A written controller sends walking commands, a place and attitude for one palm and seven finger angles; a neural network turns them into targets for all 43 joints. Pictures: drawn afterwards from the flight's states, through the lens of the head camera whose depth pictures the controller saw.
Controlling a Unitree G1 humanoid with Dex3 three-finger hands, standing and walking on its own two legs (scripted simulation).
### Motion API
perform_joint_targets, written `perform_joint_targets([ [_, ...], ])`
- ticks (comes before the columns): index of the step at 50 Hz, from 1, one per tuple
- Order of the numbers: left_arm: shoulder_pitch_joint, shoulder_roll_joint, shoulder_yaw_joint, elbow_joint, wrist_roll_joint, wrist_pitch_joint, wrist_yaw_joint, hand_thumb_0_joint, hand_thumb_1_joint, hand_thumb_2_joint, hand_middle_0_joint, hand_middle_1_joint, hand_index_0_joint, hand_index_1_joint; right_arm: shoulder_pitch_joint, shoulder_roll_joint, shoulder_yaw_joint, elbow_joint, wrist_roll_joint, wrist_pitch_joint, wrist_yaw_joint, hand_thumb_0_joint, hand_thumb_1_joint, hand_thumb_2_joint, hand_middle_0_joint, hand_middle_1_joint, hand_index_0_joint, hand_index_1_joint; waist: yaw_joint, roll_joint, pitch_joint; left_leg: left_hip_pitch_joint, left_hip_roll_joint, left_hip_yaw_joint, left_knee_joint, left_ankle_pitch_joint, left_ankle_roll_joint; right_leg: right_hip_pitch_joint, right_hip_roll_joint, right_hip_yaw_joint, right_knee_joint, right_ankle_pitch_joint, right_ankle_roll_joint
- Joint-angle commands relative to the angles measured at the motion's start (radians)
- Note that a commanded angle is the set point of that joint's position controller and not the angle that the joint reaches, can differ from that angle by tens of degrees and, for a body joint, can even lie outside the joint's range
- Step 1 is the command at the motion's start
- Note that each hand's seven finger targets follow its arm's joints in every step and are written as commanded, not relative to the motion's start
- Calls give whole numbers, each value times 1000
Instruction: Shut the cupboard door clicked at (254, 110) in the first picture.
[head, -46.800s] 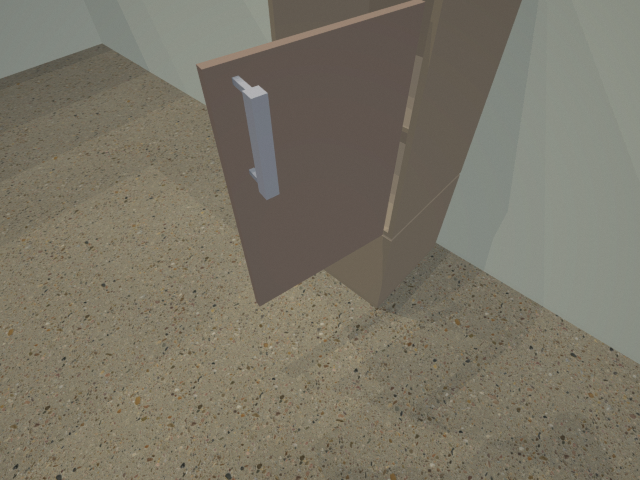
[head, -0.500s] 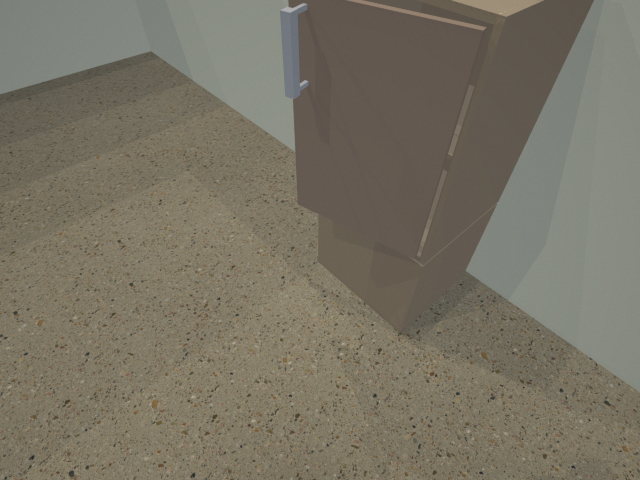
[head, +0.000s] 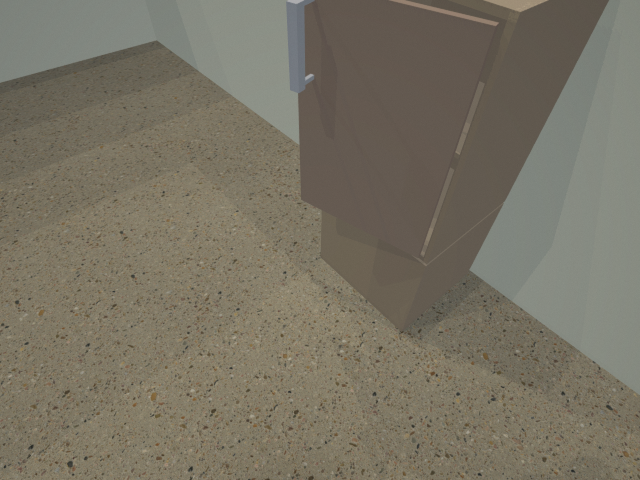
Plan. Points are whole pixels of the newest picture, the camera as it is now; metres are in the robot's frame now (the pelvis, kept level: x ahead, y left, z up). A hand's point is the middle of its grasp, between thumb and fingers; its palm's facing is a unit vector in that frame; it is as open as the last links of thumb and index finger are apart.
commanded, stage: walk to a spot facing it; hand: left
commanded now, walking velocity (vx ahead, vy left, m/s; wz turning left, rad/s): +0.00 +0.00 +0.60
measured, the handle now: (303, 45) +0.89 +0.07 +0.13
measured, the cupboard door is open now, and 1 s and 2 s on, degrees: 15 15 15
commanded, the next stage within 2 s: none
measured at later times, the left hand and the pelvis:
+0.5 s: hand out of the picture +0.02 +0.23 -0.16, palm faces +0.30 -0.91 -0.27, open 7.4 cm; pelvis -0.01 +0.00 +0.00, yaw +18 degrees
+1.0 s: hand out of the picture -0.09 +0.21 -0.19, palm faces +0.61 -0.75 -0.26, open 7.4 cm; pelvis -0.01 +0.00 -0.01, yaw +37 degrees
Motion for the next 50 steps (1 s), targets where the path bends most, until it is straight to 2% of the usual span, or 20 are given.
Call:
perform_joint_targets([
  [1,91,172,55,-54,9,5,13,0,900,900,-200,-300,-200,-300,27,-85,-30,-74,-5,8,3,0,-900,-900,200,300,200,300,28,-113,-7,-112,29,-13,192,57,-11,9,-279,126,-46,303,-99],
  [4,48,179,68,-98,22,7,18,0,900,900,-200,-300,-200,-300,10,-77,-48,-117,-6,23,12,0,-900,-900,200,300,200,300,20,-168,38,-196,46,7,383,-280,-23,-16,-385,126,-26,434,-181],
  [6,10,195,76,-121,20,8,16,0,900,900,-200,-300,-200,-300,43,-70,-47,-129,-2,21,21,0,-900,-900,200,300,200,300,-10,-100,31,-119,68,13,201,-159,-24,-34,-359,36,100,481,-128],
  [7,14,186,76,-134,14,13,12,0,900,900,-200,-300,-200,-300,86,-88,-48,-125,-7,15,24,0,-900,-900,200,300,200,300,-22,5,-3,-16,84,-29,72,137,0,-98,-287,-38,218,386,-51],
  [8,56,135,71,-153,4,20,8,0,900,900,-200,-300,-200,-300,114,-155,-58,-132,-21,9,18,0,-900,-900,200,300,200,300,-16,242,-18,37,234,-289,-12,452,93,-218,-144,-108,389,72,41],
  [9,39,112,63,-185,5,28,11,0,900,900,-200,-300,-200,-300,147,-201,-72,-131,-29,15,10,0,-900,-900,200,300,200,300,-37,290,-31,10,344,-444,-127,394,199,-259,-56,-54,551,-386,52],
  [10,-18,121,62,-201,13,41,13,0,900,900,-200,-300,-200,-300,161,-212,-73,-128,-30,14,6,0,-900,-900,200,300,200,300,-45,254,-29,-8,339,-510,-163,213,213,-312,-61,35,666,-372,39],
  [13,-43,112,69,-217,19,30,-2,0,900,900,-200,-300,-200,-300,88,-191,-71,-167,-28,3,-3,0,-900,-900,200,300,200,300,-13,98,-23,-19,261,-429,-167,36,170,-393,-74,87,705,-176,60],
  [21,-11,100,62,-252,16,29,-5,0,900,900,-200,-300,-200,-300,51,-213,-95,-205,-28,17,5,0,-900,-900,200,300,200,300,-16,149,-101,-3,176,-410,-133,53,155,-263,-2,47,390,-183,73],
  [25,121,150,77,-232,16,22,0,0,900,900,-200,-300,-200,-300,-33,-192,-102,-246,-14,30,13,0,-900,-900,200,300,200,300,51,139,-101,-186,74,-374,-65,-64,85,13,9,39,40,-32,60],
  [26,144,204,92,-232,26,16,6,0,900,900,-200,-300,-200,-300,-30,-135,-101,-260,-5,35,20,0,-900,-900,200,300,200,300,59,-24,-93,-329,-19,-287,90,-211,24,102,-148,199,-115,-145,7],
  [27,105,281,104,-254,38,13,10,0,900,900,-200,-300,-200,-300,-27,-85,-98,-275,-5,31,25,0,-900,-900,200,300,200,300,58,-267,-32,-430,-145,-89,409,-313,-49,21,-426,502,-249,-263,-118],
  [28,-9,271,87,-284,27,19,13,0,900,900,-200,-300,-200,-300,-24,-125,-106,-274,-21,35,33,0,-900,-900,200,300,200,300,16,-180,14,-380,-81,-100,648,-355,-32,-157,-481,444,-227,-198,-159],
  [31,-101,174,72,-297,27,-1,16,0,900,900,-200,-300,-200,-300,7,-113,-98,-259,-17,41,48,0,-900,-900,200,300,200,300,-45,-187,28,-384,3,-64,793,-245,-44,-127,-335,206,-86,150,-133],
  [34,11,200,80,-268,28,-10,16,0,900,900,-200,-300,-200,-300,-69,-88,-76,-284,-5,33,52,0,-900,-900,200,300,200,300,11,-183,-28,-336,6,15,574,-277,-58,33,-328,87,35,570,-115],
  [38,97,244,96,-245,29,-2,11,0,900,900,-200,-300,-200,-300,-119,-72,-59,-302,-1,25,55,0,-900,-900,200,300,200,300,51,-216,-50,-219,-19,95,309,-245,-42,92,-332,35,115,719,-80],
  [41,73,237,94,-258,15,5,4,0,900,900,-200,-300,-200,-300,-4,-134,-73,-273,-8,13,53,0,-900,-900,200,300,200,300,-19,-138,-116,64,2,66,19,66,-13,-36,-299,-52,316,588,8],
  [43,41,123,60,-334,11,14,-2,0,900,900,-200,-300,-200,-300,109,-308,-115,-251,-16,9,37,0,-900,-900,200,300,200,300,-73,308,-193,289,410,-416,-17,785,230,-420,-111,-61,673,-430,99],
  [44,-37,140,67,-343,19,30,5,0,900,900,-200,-300,-200,-300,145,-287,-113,-228,-19,10,24,0,-900,-900,200,300,200,300,-100,191,-186,240,382,-389,-15,630,238,-439,-117,36,736,-389,82],
  [50,-33,120,70,-314,14,32,-15,0,900,900,-200,-300,-200,-300,-11,-220,-90,-279,-26,4,5,0,-900,-900,200,300,200,300,-22,146,-111,102,217,-285,-35,305,168,-377,-79,49,564,-205,95],
])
